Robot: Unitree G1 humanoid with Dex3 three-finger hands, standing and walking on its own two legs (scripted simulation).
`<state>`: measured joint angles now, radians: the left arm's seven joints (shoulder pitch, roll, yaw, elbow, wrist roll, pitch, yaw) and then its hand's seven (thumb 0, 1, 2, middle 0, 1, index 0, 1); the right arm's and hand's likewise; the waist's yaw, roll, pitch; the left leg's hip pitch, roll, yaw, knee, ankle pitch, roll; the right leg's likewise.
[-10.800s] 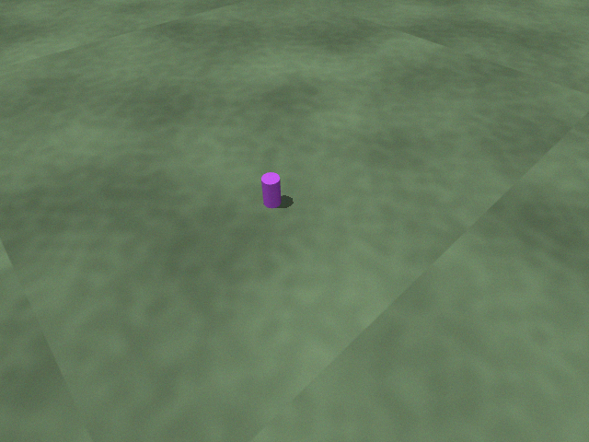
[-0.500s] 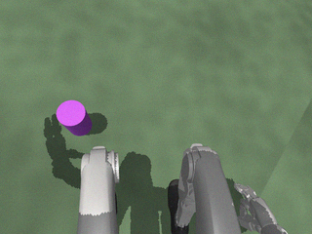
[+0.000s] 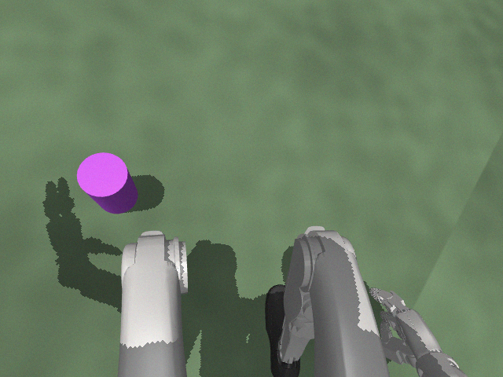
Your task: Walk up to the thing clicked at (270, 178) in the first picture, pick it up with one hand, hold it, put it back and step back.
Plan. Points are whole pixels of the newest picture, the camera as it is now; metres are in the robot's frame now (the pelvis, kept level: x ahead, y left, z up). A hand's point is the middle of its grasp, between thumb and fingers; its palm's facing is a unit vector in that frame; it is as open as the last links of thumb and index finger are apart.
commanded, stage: approach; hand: left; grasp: from the side
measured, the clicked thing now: (111, 186) +0.45 +0.27 -0.29
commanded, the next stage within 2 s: close in in 0.34 s
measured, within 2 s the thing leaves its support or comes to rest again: neither
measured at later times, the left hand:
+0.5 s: hand (49, 197) +0.39 +0.35 -0.21, palm faces +0.24 -0.97 +0.03, open 17.6 cm
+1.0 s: hand (95, 201) +0.40 +0.28 -0.25, palm faces +0.26 -0.96 +0.04, open 17.6 cm
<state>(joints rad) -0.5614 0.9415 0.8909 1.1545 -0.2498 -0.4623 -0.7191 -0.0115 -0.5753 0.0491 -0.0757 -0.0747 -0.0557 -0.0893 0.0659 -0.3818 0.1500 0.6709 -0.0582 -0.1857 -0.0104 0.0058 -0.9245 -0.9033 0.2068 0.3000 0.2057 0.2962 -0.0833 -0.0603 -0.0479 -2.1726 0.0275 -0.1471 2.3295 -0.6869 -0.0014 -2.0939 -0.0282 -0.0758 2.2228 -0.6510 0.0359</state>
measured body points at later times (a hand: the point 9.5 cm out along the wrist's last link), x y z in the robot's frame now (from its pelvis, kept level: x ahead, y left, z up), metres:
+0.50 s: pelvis -0.01 +0.01 -0.07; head +0.22 +0.15 +0.29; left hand +0.38 +0.40 -0.20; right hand +0.16 -0.26 -0.12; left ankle +0.08 +0.13 -0.33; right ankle +0.11 -0.13 -0.33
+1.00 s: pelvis -0.02 +0.02 -0.08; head +0.20 +0.19 +0.27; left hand +0.38 +0.33 -0.24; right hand +0.14 -0.24 -0.11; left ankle +0.08 +0.13 -0.33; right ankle +0.11 -0.13 -0.33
